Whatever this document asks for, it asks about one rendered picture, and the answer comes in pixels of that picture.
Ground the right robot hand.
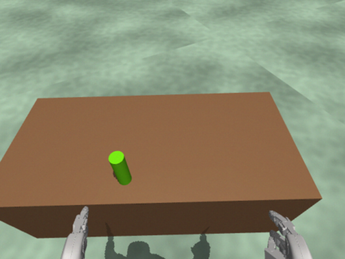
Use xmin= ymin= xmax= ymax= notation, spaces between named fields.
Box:
xmin=265 ymin=210 xmax=313 ymax=259

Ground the can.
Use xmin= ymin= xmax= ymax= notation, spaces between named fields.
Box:
xmin=108 ymin=151 xmax=132 ymax=185

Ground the left robot hand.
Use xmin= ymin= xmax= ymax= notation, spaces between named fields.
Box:
xmin=60 ymin=206 xmax=89 ymax=259

